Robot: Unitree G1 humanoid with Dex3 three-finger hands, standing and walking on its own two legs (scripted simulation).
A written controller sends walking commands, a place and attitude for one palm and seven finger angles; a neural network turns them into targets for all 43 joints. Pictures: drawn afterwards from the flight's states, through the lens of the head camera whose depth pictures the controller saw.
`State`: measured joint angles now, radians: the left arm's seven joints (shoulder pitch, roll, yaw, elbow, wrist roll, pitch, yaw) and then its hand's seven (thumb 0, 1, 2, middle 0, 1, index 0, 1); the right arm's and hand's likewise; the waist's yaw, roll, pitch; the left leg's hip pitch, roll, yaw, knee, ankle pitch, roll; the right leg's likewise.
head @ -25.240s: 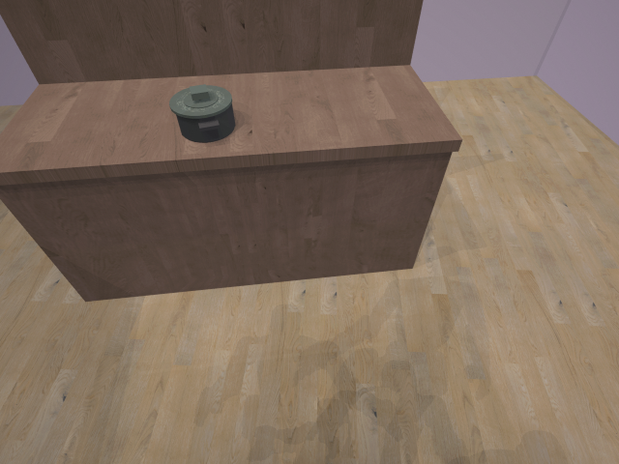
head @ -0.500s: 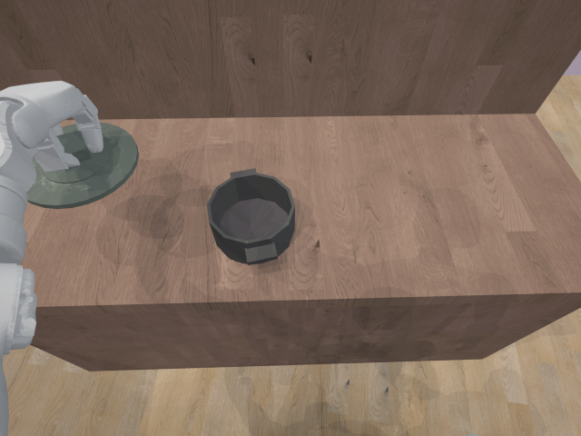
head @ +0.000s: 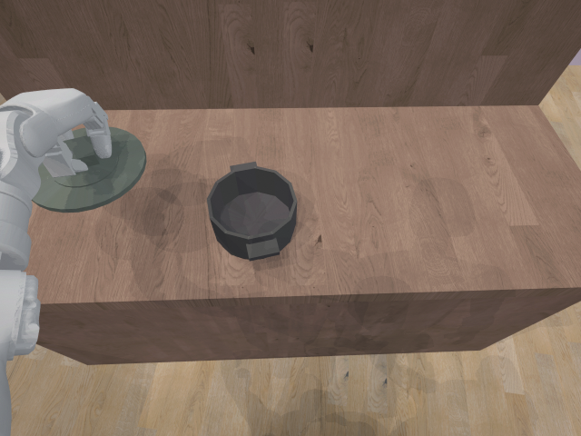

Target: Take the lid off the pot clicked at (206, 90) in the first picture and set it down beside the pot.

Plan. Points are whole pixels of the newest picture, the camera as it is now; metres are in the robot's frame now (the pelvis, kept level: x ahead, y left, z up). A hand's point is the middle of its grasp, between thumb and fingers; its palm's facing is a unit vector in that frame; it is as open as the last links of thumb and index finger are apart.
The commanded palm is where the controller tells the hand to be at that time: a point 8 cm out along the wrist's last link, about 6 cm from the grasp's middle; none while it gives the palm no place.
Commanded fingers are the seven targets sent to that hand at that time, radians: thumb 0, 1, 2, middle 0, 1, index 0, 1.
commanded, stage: lower the lid onto the table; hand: left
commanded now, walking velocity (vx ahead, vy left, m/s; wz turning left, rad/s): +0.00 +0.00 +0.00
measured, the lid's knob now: (78, 153) +0.49 +0.30 +0.09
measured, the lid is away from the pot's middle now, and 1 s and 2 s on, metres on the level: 0.24 0.24 0.24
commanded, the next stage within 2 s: none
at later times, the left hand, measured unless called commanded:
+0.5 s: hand (81, 173) +0.46 +0.29 +0.08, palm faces -0.44 -0.07 -0.89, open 6.2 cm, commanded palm +0.49 +0.29 +0.15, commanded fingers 0.00 0.64 1.02 -0.71 -1.05 -0.92 -1.14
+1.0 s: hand (91, 182) +0.46 +0.29 +0.05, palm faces -0.47 -0.09 -0.88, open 6.1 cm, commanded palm +0.49 +0.29 +0.12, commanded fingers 0.00 0.64 1.02 -0.71 -1.05 -0.92 -1.14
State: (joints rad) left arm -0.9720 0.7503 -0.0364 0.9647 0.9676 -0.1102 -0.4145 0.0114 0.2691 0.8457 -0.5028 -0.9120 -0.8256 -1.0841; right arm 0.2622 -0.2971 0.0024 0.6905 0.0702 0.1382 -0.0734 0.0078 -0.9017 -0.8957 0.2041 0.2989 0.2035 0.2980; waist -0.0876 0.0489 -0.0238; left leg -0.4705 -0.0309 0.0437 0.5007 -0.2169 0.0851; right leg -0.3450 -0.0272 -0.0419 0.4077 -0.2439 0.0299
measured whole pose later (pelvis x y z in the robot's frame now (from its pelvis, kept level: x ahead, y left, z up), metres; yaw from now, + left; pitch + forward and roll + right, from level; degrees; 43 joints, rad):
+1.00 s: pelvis +0.00 +0.00 -0.01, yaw -1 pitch +14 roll -3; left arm -0.92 0.76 0.01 1.09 0.99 -0.18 -0.33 0.01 0.28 0.85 -0.50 -0.91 -0.83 -1.09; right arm 0.31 -0.29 0.00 0.73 0.07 0.14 -0.11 0.01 -0.90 -0.90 0.21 0.30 0.20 0.30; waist -0.11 0.04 -0.06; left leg -0.58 -0.01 0.05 0.59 -0.26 0.08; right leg -0.46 -0.01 -0.03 0.48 -0.28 0.03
